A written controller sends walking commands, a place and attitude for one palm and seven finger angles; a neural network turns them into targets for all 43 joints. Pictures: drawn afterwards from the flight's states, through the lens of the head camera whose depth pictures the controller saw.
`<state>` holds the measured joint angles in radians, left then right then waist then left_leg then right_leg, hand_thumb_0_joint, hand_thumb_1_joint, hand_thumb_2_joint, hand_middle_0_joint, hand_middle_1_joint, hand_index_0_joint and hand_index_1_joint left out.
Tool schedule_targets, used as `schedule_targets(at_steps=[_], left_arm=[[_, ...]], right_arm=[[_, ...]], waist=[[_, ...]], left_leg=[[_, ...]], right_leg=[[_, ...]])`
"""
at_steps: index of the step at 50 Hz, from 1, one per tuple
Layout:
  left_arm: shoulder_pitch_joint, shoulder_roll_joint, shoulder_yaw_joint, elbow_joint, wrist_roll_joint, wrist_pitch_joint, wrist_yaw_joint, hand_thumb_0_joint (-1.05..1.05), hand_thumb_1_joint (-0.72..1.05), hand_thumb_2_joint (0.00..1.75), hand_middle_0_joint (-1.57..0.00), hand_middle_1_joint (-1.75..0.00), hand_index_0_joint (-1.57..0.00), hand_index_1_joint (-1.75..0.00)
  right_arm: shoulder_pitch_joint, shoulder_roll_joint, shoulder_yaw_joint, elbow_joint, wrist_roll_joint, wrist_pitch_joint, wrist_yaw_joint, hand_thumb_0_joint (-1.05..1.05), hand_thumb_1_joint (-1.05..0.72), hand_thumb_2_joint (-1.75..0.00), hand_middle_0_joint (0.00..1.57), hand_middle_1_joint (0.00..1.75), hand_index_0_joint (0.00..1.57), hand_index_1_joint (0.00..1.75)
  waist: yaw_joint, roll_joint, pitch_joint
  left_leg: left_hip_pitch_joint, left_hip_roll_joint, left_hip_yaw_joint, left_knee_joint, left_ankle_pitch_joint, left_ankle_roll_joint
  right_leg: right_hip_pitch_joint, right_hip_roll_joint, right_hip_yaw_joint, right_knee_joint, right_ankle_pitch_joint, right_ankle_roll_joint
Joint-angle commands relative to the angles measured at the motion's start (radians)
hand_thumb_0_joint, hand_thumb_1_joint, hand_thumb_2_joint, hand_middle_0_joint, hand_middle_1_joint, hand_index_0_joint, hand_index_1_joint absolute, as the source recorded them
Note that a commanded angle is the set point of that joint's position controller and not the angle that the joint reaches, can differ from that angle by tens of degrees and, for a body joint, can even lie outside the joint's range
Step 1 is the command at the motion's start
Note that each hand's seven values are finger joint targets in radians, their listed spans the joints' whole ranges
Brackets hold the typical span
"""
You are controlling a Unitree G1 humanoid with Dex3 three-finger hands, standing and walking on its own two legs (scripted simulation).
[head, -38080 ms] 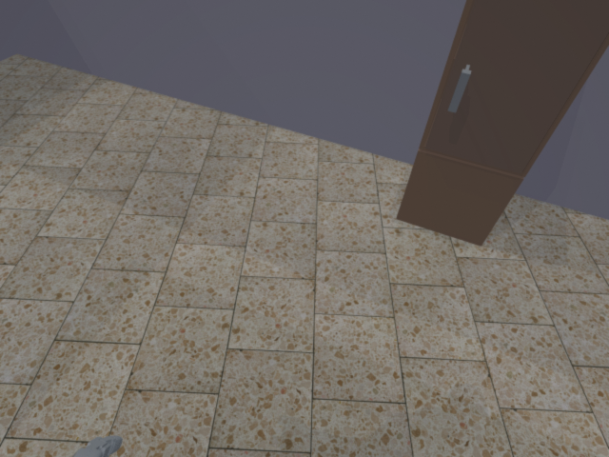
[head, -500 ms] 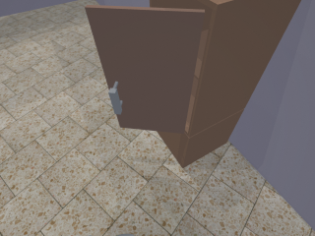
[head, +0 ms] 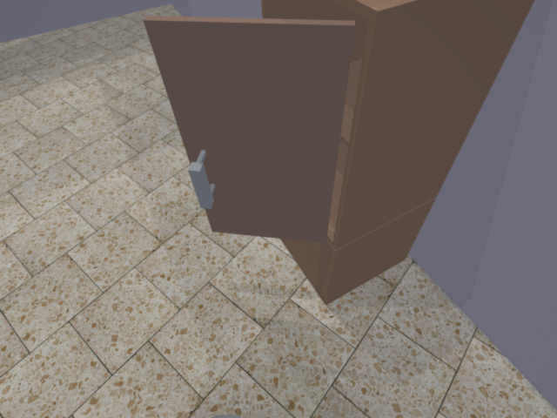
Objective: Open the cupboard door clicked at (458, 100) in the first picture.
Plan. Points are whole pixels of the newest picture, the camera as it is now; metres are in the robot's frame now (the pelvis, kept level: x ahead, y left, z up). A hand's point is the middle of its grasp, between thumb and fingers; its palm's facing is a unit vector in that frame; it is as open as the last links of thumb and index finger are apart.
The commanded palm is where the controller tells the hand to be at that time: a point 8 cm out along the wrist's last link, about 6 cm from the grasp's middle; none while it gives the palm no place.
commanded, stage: come to a stop and stand still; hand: left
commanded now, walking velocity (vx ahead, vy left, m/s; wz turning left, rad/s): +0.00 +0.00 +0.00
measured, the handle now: (204, 179) +0.61 +0.21 -0.08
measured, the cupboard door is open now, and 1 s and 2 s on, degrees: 53 53 53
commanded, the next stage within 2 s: look again from close up in 0.40 s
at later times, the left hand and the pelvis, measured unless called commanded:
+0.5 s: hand out of the picture +0.00 +0.17 -0.17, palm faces +0.02 -0.98 -0.18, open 7.3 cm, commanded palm none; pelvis -0.01 -0.01 +0.01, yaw +0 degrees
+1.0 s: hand out of the picture -0.05 +0.21 -0.17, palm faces +0.01 -0.98 -0.18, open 7.3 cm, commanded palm none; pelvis -0.05 +0.04 +0.01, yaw -1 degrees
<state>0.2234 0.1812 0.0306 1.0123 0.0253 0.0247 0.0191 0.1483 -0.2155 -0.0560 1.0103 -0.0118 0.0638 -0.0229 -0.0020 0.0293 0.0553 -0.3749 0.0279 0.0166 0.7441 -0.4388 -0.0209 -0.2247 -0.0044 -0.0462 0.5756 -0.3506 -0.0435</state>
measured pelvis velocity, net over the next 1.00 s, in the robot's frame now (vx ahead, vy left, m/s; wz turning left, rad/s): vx -0.05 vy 0.04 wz -0.01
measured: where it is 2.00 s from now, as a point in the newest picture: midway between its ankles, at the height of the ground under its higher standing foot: outside the picture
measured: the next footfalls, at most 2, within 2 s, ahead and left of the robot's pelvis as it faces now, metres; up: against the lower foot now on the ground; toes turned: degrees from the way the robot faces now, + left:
right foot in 1.80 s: +0.15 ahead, -0.10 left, +0.00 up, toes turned -9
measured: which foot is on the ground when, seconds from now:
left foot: down 0.00-1.00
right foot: down 0.00-1.00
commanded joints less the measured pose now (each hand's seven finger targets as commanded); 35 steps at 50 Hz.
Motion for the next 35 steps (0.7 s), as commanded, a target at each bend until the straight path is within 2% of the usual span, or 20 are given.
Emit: schedule_targets(at_steps=[1,3,5,7,8,11,14,17,23,24,25,26,27,28,29,30,31,32,34,35], left_arm=[[-0.005,0.146,0.024,-0.035,-0.002,-0.035,0.015,0.0,0.9,0.9,-0.2,-0.3,-0.2,-0.3],[0.025,0.152,0.025,-0.015,-0.006,-0.041,0.017,0.0,0.9,0.9,-0.2,-0.3,-0.2,-0.3],[0.026,0.146,0.022,0.006,-0.019,-0.044,0.018,0.0,0.9,0.9,-0.2,-0.3,-0.2,-0.3],[0.049,0.1,0.01,0.017,-0.027,-0.041,0.013,0.0,0.9,0.9,-0.2,-0.3,-0.2,-0.3],[0.041,0.095,0.007,0.018,-0.021,-0.035,0.016,0.0,0.9,0.9,-0.2,-0.3,-0.2,-0.3],[0.024,0.101,0.006,0.047,-0.024,-0.031,0.01,0.0,0.9,0.9,-0.2,-0.3,-0.2,-0.3],[0.025,0.101,0.0,0.062,-0.026,-0.03,0.007,0.0,0.9,0.9,-0.2,-0.3,-0.2,-0.3],[0.031,0.089,-0.003,0.072,-0.025,-0.029,0.007,0.0,0.9,0.9,-0.2,-0.3,-0.2,-0.3],[0.057,0.077,-0.006,0.084,-0.027,-0.035,0.008,0.0,0.9,0.9,-0.2,-0.3,-0.2,-0.3],[0.063,0.073,-0.007,0.086,-0.027,-0.036,0.009,0.0,0.9,0.9,-0.2,-0.3,-0.2,-0.3],[0.175,0.08,-0.016,0.113,-0.003,-0.077,0.059,0.0,0.9,0.9,-0.2,-0.3,-0.2,-0.3],[0.159,0.146,-0.008,0.099,-0.011,-0.093,0.055,0.0,0.9,0.9,-0.2,-0.3,-0.2,-0.3],[0.168,0.122,-0.007,0.074,-0.015,-0.091,0.052,0.0,0.9,0.9,-0.2,-0.3,-0.2,-0.3],[0.134,0.104,-0.011,0.06,-0.019,-0.081,0.047,0.0,0.9,0.9,-0.2,-0.3,-0.2,-0.3],[0.136,0.086,-0.013,0.053,-0.023,-0.073,0.044,0.0,0.9,0.9,-0.2,-0.3,-0.2,-0.3],[0.127,0.069,-0.017,0.051,-0.02,-0.07,0.039,0.0,0.9,0.9,-0.2,-0.3,-0.2,-0.3],[0.115,0.063,-0.021,0.05,-0.015,-0.06,0.036,0.0,0.9,0.9,-0.2,-0.3,-0.2,-0.3],[0.118,0.062,-0.02,0.048,-0.013,-0.054,0.033,0.0,0.9,0.9,-0.2,-0.3,-0.2,-0.3],[0.123,0.057,-0.023,0.047,-0.013,-0.048,0.028,0.0,0.9,0.9,-0.2,-0.3,-0.2,-0.3],[0.122,0.055,-0.024,0.047,-0.011,-0.046,0.026,0.0,0.9,0.9,-0.2,-0.3,-0.2,-0.3]], right_arm=[[0.04,-0.03,-0.003,-0.017,0.007,-0.022,0.001,0.0,-0.9,-0.9,0.2,0.3,0.2,0.3],[0.064,-0.022,0.005,0.0,0.009,-0.034,-0.003,0.0,-0.9,-0.9,0.2,0.3,0.2,0.3],[0.115,-0.019,0.012,0.037,0.007,-0.05,-0.008,0.0,-0.9,-0.9,0.2,0.3,0.2,0.3],[0.111,-0.064,0.014,0.051,-0.001,-0.066,-0.015,0.0,-0.9,-0.9,0.2,0.3,0.2,0.3],[0.098,-0.075,0.016,0.055,-0.002,-0.06,-0.014,0.0,-0.9,-0.9,0.2,0.3,0.2,0.3],[0.109,-0.048,0.029,0.086,-0.003,-0.061,-0.022,0.0,-0.9,-0.9,0.2,0.3,0.2,0.3],[0.13,-0.043,0.034,0.1,-0.004,-0.061,-0.021,0.0,-0.9,-0.9,0.2,0.3,0.2,0.3],[0.159,-0.033,0.037,0.113,-0.007,-0.062,-0.02,0.0,-0.9,-0.9,0.2,0.3,0.2,0.3],[0.2,-0.019,0.042,0.124,-0.007,-0.068,-0.02,0.0,-0.9,-0.9,0.2,0.3,0.2,0.3],[0.205,-0.016,0.043,0.126,-0.007,-0.069,-0.021,0.0,-0.9,-0.9,0.2,0.3,0.2,0.3],[0.088,-0.04,0.043,0.057,0.004,-0.099,-0.008,0.0,-0.9,-0.9,0.2,0.3,0.2,0.3],[0.122,-0.018,0.05,0.009,0.011,-0.093,-0.004,0.0,-0.9,-0.9,0.2,0.3,0.2,0.3],[0.206,0.019,0.05,0.009,0.003,-0.1,-0.006,0.0,-0.9,-0.9,0.2,0.3,0.2,0.3],[0.237,0.006,0.044,0.013,0.003,-0.104,-0.012,0.0,-0.9,-0.9,0.2,0.3,0.2,0.3],[0.235,-0.002,0.043,0.019,0.005,-0.1,-0.016,0.0,-0.9,-0.9,0.2,0.3,0.2,0.3],[0.234,-0.013,0.042,0.021,0.003,-0.097,-0.019,0.0,-0.9,-0.9,0.2,0.3,0.2,0.3],[0.225,-0.016,0.044,0.02,-0.001,-0.098,-0.018,0.0,-0.9,-0.9,0.2,0.3,0.2,0.3],[0.217,-0.017,0.045,0.018,-0.002,-0.097,-0.017,0.0,-0.9,-0.9,0.2,0.3,0.2,0.3],[0.2,-0.028,0.045,0.006,-0.002,-0.094,-0.014,0.0,-0.9,-0.9,0.2,0.3,0.2,0.3],[0.198,-0.034,0.043,0.005,-0.003,-0.095,-0.012,0.0,-0.9,-0.9,0.2,0.3,0.2,0.3]], waist=[[-0.01,-0.189,-0.025],[-0.003,-0.173,-0.069],[-0.019,-0.15,-0.105],[0.008,0.0,-0.105],[0.011,-0.014,-0.074],[0.009,0.045,-0.042],[0.006,-0.004,-0.016],[0.005,-0.033,0.016],[0.005,-0.039,0.013],[0.005,-0.04,0.015],[0.046,0.021,0.029],[-0.011,-0.004,-0.025],[-0.023,-0.048,-0.186],[-0.036,-0.046,-0.239],[-0.022,-0.08,-0.215],[-0.021,-0.081,-0.155],[-0.015,-0.011,-0.079],[-0.008,0.009,-0.026],[-0.002,-0.037,0.034],[-0.003,-0.028,0.043]], left_leg=[[0.034,-0.014,-0.004,0.046,-0.037,-0.007],[0.075,-0.019,0.009,-0.131,0.028,-0.012],[0.204,-0.01,-0.002,-0.346,0.229,-0.006],[0.281,0.111,-0.097,-0.348,0.528,0.045],[0.231,0.125,-0.088,-0.348,0.437,0.044],[0.197,0.092,-0.072,-0.365,0.379,0.028],[0.179,0.078,-0.066,-0.396,0.286,0.022],[0.165,0.069,-0.064,-0.416,0.249,0.024],[0.173,0.061,-0.057,-0.419,0.26,0.026],[0.179,0.064,-0.058,-0.419,0.275,0.028],[0.127,0.06,0.005,-0.18,0.349,0.007],[0.097,0.043,0.003,-0.2,0.289,0.015],[0.136,0.028,-0.007,-0.218,0.244,0.028],[0.17,0.031,-0.016,-0.246,0.348,0.036],[0.193,0.056,-0.028,-0.248,0.382,0.039],[0.186,0.067,-0.043,-0.263,0.4,0.042],[0.168,0.074,-0.049,-0.279,0.433,0.044],[0.14,0.08,-0.064,-0.297,0.433,0.049],[0.095,0.078,-0.086,-0.336,0.312,0.058],[0.085,0.076,-0.095,-0.356,0.262,0.061]], right_leg=[[0.017,-0.23,0.192,-0.224,0.635,-0.142],[0.112,-0.209,0.185,-0.17,0.718,-0.126],[0.111,-0.185,0.175,-0.127,0.654,-0.075],[0.043,-0.106,0.127,-0.152,0.425,0.001],[0.051,-0.092,0.126,-0.207,0.302,0.011],[0.09,-0.101,0.129,-0.226,0.314,-0.003],[0.085,-0.099,0.132,-0.264,0.218,-0.005],[0.073,-0.096,0.13,-0.289,0.143,-0.005],[0.076,-0.099,0.131,-0.295,0.145,-0.007],[0.073,-0.098,0.128,-0.289,0.164,-0.009],[0.051,-0.172,0.183,-0.212,0.783,0.039],[0.144,-0.223,0.161,-0.16,1.021,0.01],[0.224,-0.218,0.164,-0.091,1.045,-0.016],[0.239,-0.184,0.114,-0.053,0.964,-0.029],[0.182,-0.155,0.105,-0.071,0.755,-0.023],[0.126,-0.133,0.107,-0.093,0.607,-0.019],[0.073,-0.114,0.098,-0.103,0.481,-0.019],[0.042,-0.099,0.096,-0.113,0.362,-0.014],[0.0,-0.084,0.102,-0.146,0.186,-0.007],[-0.012,-0.081,0.106,-0.152,0.134,-0.004]])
